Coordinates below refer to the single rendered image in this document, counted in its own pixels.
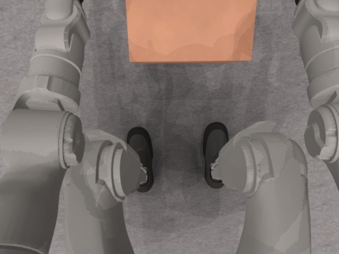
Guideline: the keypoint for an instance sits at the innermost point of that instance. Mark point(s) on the left robot forearm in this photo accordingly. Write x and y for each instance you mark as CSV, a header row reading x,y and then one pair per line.
x,y
56,63

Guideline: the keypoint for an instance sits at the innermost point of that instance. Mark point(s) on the robot left foot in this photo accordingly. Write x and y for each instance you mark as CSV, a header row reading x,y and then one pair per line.
x,y
139,139

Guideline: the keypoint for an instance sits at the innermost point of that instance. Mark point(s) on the robot left thigh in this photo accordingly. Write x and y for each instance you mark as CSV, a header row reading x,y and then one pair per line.
x,y
94,219

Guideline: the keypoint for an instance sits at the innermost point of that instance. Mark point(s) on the carton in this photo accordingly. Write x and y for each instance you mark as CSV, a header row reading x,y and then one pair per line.
x,y
190,31

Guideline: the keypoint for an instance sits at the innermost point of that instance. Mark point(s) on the left robot upper arm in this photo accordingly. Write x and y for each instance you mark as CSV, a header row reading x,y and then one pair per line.
x,y
38,146

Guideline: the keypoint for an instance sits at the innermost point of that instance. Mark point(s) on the right robot upper arm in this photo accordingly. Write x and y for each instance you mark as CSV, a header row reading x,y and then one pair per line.
x,y
322,137

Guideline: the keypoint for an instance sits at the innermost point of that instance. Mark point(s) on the right robot forearm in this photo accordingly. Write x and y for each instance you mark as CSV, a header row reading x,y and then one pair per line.
x,y
316,26

